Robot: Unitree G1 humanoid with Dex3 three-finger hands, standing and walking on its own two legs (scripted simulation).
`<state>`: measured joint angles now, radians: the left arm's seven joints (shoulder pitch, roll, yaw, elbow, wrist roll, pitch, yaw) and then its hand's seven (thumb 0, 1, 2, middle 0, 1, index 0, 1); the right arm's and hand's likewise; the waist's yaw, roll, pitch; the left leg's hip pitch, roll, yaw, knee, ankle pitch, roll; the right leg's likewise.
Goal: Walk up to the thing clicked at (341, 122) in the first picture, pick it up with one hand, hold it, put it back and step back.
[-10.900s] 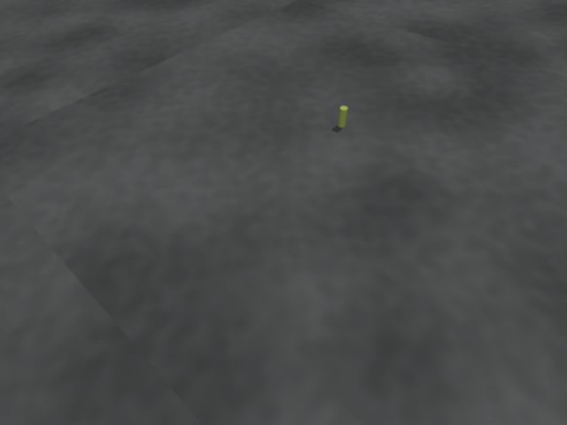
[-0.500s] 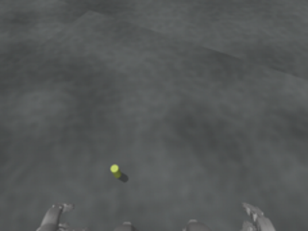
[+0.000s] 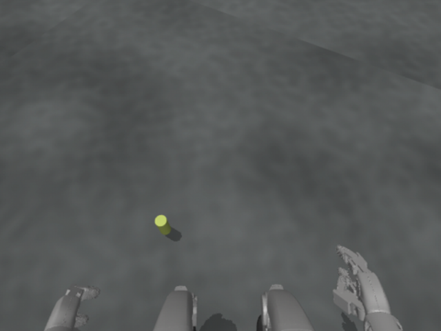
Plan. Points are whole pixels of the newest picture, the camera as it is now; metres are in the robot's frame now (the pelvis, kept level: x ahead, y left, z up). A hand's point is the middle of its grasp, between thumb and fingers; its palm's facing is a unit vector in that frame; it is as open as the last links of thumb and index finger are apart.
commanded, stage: rise first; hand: left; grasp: from above
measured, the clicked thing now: (163, 225) +0.48 +0.24 -0.62
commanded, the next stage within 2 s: approach in 1.84 s
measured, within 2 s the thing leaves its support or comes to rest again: neither
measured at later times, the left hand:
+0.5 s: hand (121, 266) +0.27 +0.28 -0.33, palm faces -0.45 -0.41 -0.79, open 13.6 cm
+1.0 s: hand (131, 241) +0.37 +0.29 -0.42, palm faces -0.47 -0.09 -0.88, open 13.1 cm
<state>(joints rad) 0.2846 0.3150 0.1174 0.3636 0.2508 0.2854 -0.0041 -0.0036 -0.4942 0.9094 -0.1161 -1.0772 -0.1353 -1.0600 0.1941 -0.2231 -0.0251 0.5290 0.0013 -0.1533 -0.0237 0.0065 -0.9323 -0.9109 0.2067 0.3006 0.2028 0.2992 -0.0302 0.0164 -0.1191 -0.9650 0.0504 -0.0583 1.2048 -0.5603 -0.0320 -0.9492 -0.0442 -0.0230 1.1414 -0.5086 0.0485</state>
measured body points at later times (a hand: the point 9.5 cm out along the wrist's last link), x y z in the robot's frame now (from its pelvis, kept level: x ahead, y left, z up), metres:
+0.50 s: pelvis -0.05 -0.01 -0.19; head +0.15 +0.00 +0.22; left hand +0.29 +0.30 -0.28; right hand +0.11 -0.29 -0.32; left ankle +0.01 +0.13 -0.64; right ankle +0.02 -0.15 -0.64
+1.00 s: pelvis -0.09 +0.00 -0.29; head +0.13 +0.04 +0.10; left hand +0.39 +0.30 -0.37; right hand -0.04 -0.29 -0.40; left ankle +0.01 +0.13 -0.64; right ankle +0.02 -0.15 -0.64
